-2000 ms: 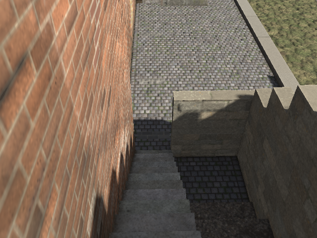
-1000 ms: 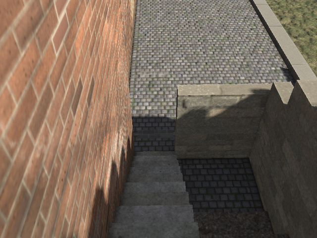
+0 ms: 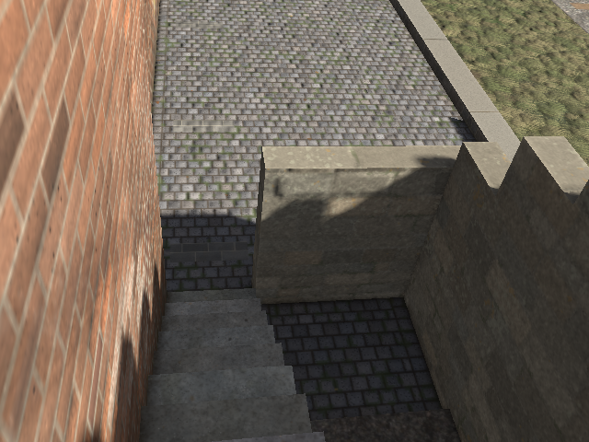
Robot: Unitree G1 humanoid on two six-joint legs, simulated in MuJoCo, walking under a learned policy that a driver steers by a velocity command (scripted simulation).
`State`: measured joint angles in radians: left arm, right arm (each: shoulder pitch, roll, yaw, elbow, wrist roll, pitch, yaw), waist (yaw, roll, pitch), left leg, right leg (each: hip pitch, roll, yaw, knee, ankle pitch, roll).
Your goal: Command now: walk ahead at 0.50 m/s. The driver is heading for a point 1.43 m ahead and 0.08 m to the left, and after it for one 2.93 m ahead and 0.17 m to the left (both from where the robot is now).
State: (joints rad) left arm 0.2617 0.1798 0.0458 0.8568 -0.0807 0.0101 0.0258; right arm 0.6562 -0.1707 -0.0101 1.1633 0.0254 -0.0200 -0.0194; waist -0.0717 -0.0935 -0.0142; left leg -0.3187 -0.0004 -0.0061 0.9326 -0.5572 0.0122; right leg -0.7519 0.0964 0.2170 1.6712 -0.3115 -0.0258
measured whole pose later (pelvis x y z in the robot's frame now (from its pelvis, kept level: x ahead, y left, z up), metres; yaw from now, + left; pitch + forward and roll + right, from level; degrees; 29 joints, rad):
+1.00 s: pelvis +0.44 -0.02 -0.34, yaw +1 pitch -1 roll -3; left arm 0.36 0.24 0.06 0.98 -0.04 -0.04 0.04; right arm 0.37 -0.30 -0.06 0.99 -0.01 -0.03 0.02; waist -0.03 0.00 -0.01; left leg -0.22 0.03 -0.02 0.52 -0.25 0.06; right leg -0.49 0.15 0.14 1.94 -0.82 0.01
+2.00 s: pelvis +0.88 +0.02 -0.80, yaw +1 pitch -9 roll +0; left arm 0.06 0.19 0.00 0.73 -0.03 0.07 0.01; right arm 0.46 -0.11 0.04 1.04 -0.02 0.02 -0.07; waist -0.12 -0.01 0.03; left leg -0.47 0.03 -0.07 0.98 -0.36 -0.03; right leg -0.64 0.08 0.10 1.41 -0.34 0.08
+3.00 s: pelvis +1.32 +0.00 -1.02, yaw +3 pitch +0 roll +3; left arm 0.26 0.23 0.03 0.85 -0.01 -0.02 0.00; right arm 0.50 -0.16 0.01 1.06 0.05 -0.03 -0.11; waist -0.02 -0.07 0.02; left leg -0.26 -0.02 0.03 1.18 -0.77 0.04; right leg -0.47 0.00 0.10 0.57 0.51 0.06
